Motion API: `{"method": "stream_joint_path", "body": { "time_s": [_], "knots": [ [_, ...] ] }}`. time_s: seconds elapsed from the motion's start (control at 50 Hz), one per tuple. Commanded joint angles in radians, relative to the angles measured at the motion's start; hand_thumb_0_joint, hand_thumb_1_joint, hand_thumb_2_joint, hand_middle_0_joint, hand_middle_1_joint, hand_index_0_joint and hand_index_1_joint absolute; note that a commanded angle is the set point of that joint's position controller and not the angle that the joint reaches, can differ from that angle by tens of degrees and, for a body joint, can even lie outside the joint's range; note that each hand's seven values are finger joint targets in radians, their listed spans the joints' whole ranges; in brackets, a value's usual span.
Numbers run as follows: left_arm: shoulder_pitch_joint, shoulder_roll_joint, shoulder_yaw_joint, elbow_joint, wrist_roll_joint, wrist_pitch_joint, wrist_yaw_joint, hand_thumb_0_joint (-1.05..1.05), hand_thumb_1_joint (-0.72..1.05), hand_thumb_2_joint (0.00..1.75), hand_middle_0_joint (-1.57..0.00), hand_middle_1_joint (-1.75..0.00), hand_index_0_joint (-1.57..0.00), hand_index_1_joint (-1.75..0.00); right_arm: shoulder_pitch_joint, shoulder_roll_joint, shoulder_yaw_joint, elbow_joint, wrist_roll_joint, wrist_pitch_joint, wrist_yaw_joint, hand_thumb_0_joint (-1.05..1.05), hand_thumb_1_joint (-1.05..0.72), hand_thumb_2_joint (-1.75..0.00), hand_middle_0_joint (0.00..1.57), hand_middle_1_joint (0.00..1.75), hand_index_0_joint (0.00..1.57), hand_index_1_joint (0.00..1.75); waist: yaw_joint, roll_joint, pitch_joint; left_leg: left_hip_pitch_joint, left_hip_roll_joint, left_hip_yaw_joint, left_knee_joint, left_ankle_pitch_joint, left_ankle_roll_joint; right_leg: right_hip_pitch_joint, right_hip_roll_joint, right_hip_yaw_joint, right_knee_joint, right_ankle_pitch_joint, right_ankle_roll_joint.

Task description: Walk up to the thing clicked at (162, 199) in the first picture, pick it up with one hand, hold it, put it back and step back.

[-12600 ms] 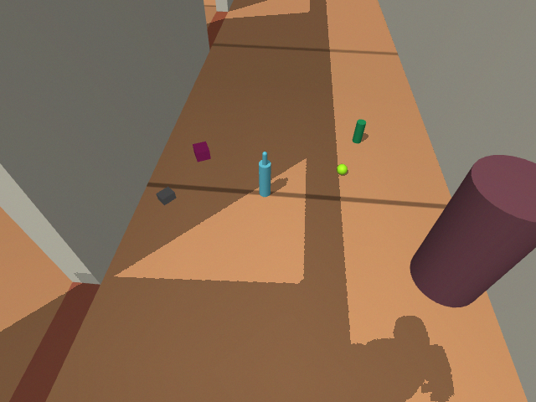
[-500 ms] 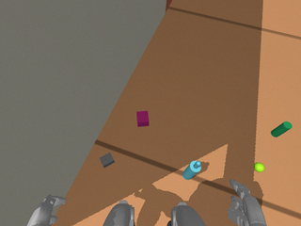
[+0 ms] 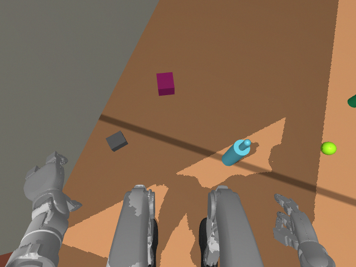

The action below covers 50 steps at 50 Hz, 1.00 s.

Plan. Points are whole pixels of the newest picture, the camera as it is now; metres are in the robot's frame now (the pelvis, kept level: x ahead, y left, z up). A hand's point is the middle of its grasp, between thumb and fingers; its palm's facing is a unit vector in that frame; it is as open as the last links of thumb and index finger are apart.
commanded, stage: rise first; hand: left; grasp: from above
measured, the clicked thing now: (117, 141) +0.51 +0.28 -0.51
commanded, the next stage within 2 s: approach in 1.56 s
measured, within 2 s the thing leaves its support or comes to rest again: neither
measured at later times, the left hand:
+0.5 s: hand (90, 162) +0.37 +0.30 -0.30, palm faces -0.31 -0.25 -0.92, open 12.2 cm
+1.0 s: hand (99, 153) +0.42 +0.30 -0.37, palm faces -0.34 -0.28 -0.90, open 11.9 cm
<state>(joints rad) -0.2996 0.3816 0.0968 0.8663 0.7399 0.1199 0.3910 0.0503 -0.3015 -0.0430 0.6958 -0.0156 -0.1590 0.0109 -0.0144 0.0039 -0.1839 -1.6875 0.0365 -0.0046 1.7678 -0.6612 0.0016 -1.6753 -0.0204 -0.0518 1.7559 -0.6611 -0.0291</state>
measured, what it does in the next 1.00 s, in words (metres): lowers itself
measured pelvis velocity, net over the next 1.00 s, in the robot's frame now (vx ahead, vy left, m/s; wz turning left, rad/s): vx -0.03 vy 0.01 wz -0.08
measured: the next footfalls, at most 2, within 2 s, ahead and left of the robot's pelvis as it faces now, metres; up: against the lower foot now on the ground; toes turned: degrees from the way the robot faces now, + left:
none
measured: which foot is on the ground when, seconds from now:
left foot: down 0.00-1.00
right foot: down 0.00-1.00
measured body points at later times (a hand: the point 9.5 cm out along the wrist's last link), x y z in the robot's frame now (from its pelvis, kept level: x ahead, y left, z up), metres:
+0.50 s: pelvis -0.04 +0.01 -0.14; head +0.18 +0.04 +0.25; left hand +0.39 +0.31 -0.25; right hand +0.01 -0.26 -0.27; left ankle +0.06 +0.12 -0.49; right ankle +0.06 -0.11 -0.49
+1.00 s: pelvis -0.03 +0.01 -0.19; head +0.23 +0.03 +0.18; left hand +0.44 +0.31 -0.31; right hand +0.00 -0.26 -0.31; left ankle +0.06 +0.12 -0.49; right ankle +0.06 -0.11 -0.49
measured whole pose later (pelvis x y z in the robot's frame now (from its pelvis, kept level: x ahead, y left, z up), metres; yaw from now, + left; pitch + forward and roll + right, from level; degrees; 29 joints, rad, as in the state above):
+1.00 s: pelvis -0.03 +0.01 -0.19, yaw -5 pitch +35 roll -5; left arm -1.00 0.69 0.30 1.56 0.95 0.11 0.50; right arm 0.13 -0.28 0.05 0.84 -0.14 -0.24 0.23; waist -0.21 0.00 -0.01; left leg -2.30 0.06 -0.06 2.37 -0.70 0.03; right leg -2.26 -0.02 -0.10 2.31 -0.67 -0.02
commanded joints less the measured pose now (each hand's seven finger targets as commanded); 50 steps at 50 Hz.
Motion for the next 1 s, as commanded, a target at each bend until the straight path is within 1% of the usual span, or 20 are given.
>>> {"method": "stream_joint_path", "body": {
  "time_s": [0.0,0.04,0.1,0.14,0.18,0.22,0.28,0.34,0.42,0.46,0.5,0.58,0.6,0.7,0.72,0.74,0.76,0.82,0.88,0.98],
  "knots": [
    [-0.32,0.303,0.074,0.035,0.079,0.028,0.104,0.0,-0.37,0.85,-0.23,-0.93,-0.23,-0.92,0.144,-0.145,-0.044,-0.019,-0.013,-0.021,-0.005,0.0,-0.89,-0.89,0.2,0.3,0.2,0.3,-0.019,0.045,-0.635,0.269,-0.034,0.01,-0.074,0.343,0.015,0.269,0.035,0.025,-0.13,0.352,0.005],
    [-0.413,0.355,0.075,0.104,0.096,0.033,0.112,0.0,-0.32,0.81,-0.26,-0.9,-0.27,-0.89,0.13,-0.127,-0.041,-0.013,-0.027,-0.02,-0.001,0.0,-0.89,-0.89,0.2,0.3,0.2,0.3,-0.025,-0.009,-0.639,0.162,-0.031,0.019,-0.024,0.237,0.022,0.28,0.035,0.05,-0.128,0.242,0.014],
    [-0.499,0.375,0.058,0.204,0.112,0.027,0.114,0.0,-0.25,0.76,-0.33,-0.85,-0.34,-0.84,0.104,-0.102,-0.036,0.002,-0.047,-0.024,0.01,0.0,-0.89,-0.9,0.2,0.3,0.2,0.3,-0.03,-0.006,-0.592,0.057,-0.036,0.023,0.018,0.115,0.019,0.215,0.038,0.088,-0.135,0.03,0.013],
    [-0.54,0.397,0.061,0.249,0.129,0.021,0.114,0.0,-0.24,0.75,-0.33,-0.83,-0.35,-0.82,0.105,-0.097,-0.035,0.017,-0.057,-0.023,0.02,0.0,-0.89,-0.89,0.2,0.3,0.2,0.3,-0.034,0.002,-0.592,0.024,-0.038,0.025,0.048,0.084,0.021,0.18,0.041,0.088,-0.124,-0.031,0.009],
    [-0.586,0.38,0.037,0.288,0.145,0.015,0.112,0.0,-0.24,0.76,-0.34,-0.82,-0.35,-0.81,0.108,-0.103,-0.033,0.029,-0.065,-0.025,0.03,0.0,-0.88,-0.89,0.2,0.3,0.2,0.3,-0.057,0.031,-0.592,0.001,-0.038,0.022,0.077,0.06,0.022,0.117,0.047,0.077,-0.094,-0.054,0.004],
    [-0.625,0.4,0.043,0.334,0.158,0.007,0.116,0.0,-0.23,0.75,-0.35,-0.81,-0.36,-0.8,0.116,-0.108,-0.029,0.05,-0.07,-0.029,0.039,0.0,-0.88,-0.89,0.2,0.3,0.2,0.3,-0.068,0.063,-0.552,-0.021,-0.041,0.019,0.089,0.017,0.023,0.041,0.053,0.042,-0.048,-0.086,-0.006],
    [-0.719,0.43,0.057,0.37,0.185,-0.011,0.138,0.0,-0.22,0.73,-0.35,-0.81,-0.37,-0.79,0.147,-0.123,-0.014,0.071,-0.077,-0.038,0.051,0.0,-0.88,-0.89,0.2,0.3,0.2,0.3,-0.104,0.092,-0.549,-0.057,-0.037,0.008,0.123,-0.002,0.028,-0.016,0.052,0.012,0.011,-0.06,-0.008],
    [-0.757,0.469,0.096,0.425,0.195,-0.021,0.168,0.0,-0.24,0.75,-0.34,-0.8,-0.36,-0.79,0.164,-0.14,-0.004,0.097,-0.084,-0.048,0.065,0.0,-0.88,-0.89,0.2,0.3,0.2,0.3,-0.115,0.115,-0.538,-0.055,-0.03,-0.01,0.139,-0.012,0.027,-0.091,0.047,-0.014,0.063,-0.031,-0.007],
    [-0.824,0.498,0.149,0.459,0.178,-0.019,0.204,0.0,-0.25,0.75,-0.33,-0.82,-0.35,-0.8,0.198,-0.155,0.004,0.118,-0.094,-0.064,0.086,0.0,-0.89,-0.89,0.2,0.3,0.2,0.3,-0.121,0.19,-0.576,0.006,-0.015,-0.031,0.154,0.009,0.018,-0.156,0.034,-0.046,0.131,0.038,-0.009],
    [-0.863,0.49,0.156,0.478,0.164,-0.006,0.216,0.0,-0.27,0.77,-0.33,-0.8,-0.34,-0.79,0.211,-0.157,0.007,0.127,-0.103,-0.068,0.098,0.0,-0.89,-0.89,0.2,0.3,0.2,0.3,-0.14,0.22,-0.584,0.01,-0.01,-0.031,0.173,0.038,0.015,-0.175,0.031,-0.05,0.157,0.072,-0.01],
    [-0.895,0.511,0.175,0.494,0.166,0.011,0.223,0.0,-0.26,0.77,-0.35,-0.78,-0.35,-0.78,0.233,-0.169,0.007,0.14,-0.105,-0.068,0.109,0.0,-0.89,-0.9,0.2,0.3,0.2,0.3,-0.139,0.273,-0.596,0.03,-0.006,-0.037,0.186,0.08,0.008,-0.198,0.03,-0.056,0.191,0.113,-0.015],
    [-0.91,0.481,0.145,0.549,0.169,0.037,0.197,0.0,-0.26,0.76,-0.36,-0.76,-0.36,-0.76,0.259,-0.171,0.006,0.154,-0.11,-0.07,0.134,0.0,-0.89,-0.9,0.2,0.3,0.2,0.3,-0.166,0.284,-0.567,0.025,-0.005,-0.052,0.214,0.122,0.004,-0.233,0.033,-0.066,0.236,0.143,-0.022],
    [-0.943,0.504,0.157,0.522,0.178,0.038,0.192,0.0,-0.24,0.75,-0.37,-0.76,-0.37,-0.75,0.272,-0.178,0.003,0.157,-0.109,-0.072,0.139,0.0,-0.89,-0.9,0.2,0.3,0.2,0.3,-0.165,0.298,-0.574,0.031,-0.004,-0.057,0.223,0.136,0.004,-0.245,0.031,-0.067,0.246,0.159,-0.021],
    [-0.918,0.478,0.14,0.581,0.178,0.044,0.159,0.0,-0.22,0.71,-0.36,-0.79,-0.38,-0.77,0.291,-0.187,0.002,0.156,-0.107,-0.079,0.165,0.0,-0.89,-0.9,0.2,0.3,0.2,0.3,-0.186,0.269,-0.533,-0.016,-0.008,-0.065,0.265,0.156,0.007,-0.273,0.035,-0.072,0.286,0.172,-0.021],
    [-0.928,0.486,0.145,0.575,0.18,0.042,0.152,0.0,-0.22,0.71,-0.36,-0.79,-0.38,-0.77,0.304,-0.191,0.006,0.153,-0.107,-0.082,0.171,0.0,-0.89,-0.9,0.2,0.3,0.2,0.3,-0.193,0.261,-0.531,-0.007,-0.008,-0.073,0.269,0.173,0.006,-0.269,0.031,-0.074,0.296,0.184,-0.02],
    [-0.914,0.511,0.157,0.577,0.181,0.039,0.153,0.0,-0.21,0.7,-0.36,-0.81,-0.38,-0.79,0.295,-0.192,0.005,0.152,-0.107,-0.082,0.174,0.0,-0.89,-0.9,0.2,0.3,0.2,0.3,-0.17,0.256,-0.547,-0.041,-0.012,-0.056,0.283,0.171,0.012,-0.246,0.039,-0.069,0.29,0.186,-0.018],
    [-0.931,0.521,0.163,0.58,0.186,0.037,0.147,0.0,-0.19,0.69,-0.38,-0.78,-0.4,-0.77,0.307,-0.2,0.006,0.149,-0.108,-0.084,0.179,0.0,-0.89,-0.9,0.2,0.3,0.2,0.3,-0.194,0.237,-0.539,-0.039,-0.01,-0.064,0.295,0.175,0.015,-0.262,0.033,-0.072,0.299,0.191,-0.014],
    [-0.946,0.538,0.164,0.586,0.193,0.019,0.139,0.0,-0.21,0.7,-0.37,-0.79,-0.39,-0.78,0.314,-0.199,0.014,0.144,-0.111,-0.089,0.194,0.0,-0.9,-0.9,0.2,0.3,0.2,0.3,-0.196,0.221,-0.53,-0.104,-0.017,-0.039,0.333,0.171,0.024,-0.221,0.041,-0.065,0.301,0.193,-0.008],
    [-0.953,0.586,0.189,0.575,0.208,-0.005,0.144,0.0,-0.2,0.69,-0.38,-0.8,-0.4,-0.78,0.325,-0.198,0.026,0.141,-0.119,-0.092,0.204,0.0,-0.9,-0.9,0.2,0.3,0.2,0.3,-0.192,0.184,-0.568,-0.152,-0.022,-0.011,0.382,0.188,0.038,-0.149,0.047,-0.055,0.294,0.218,0.004],
    [-0.987,0.642,0.239,0.547,0.229,-0.024,0.172,0.0,-0.2,0.68,-0.38,-0.8,-0.4,-0.78,0.328,-0.202,0.035,0.139,-0.126,-0.087,0.217,0.0,-0.9,-0.9,0.2,0.3,0.2,0.3,-0.185,0.228,-0.61,-0.138,-0.016,-0.011,0.408,0.208,0.034,-0.136,0.05,-0.061,0.321,0.244,0.003]
  ]
}}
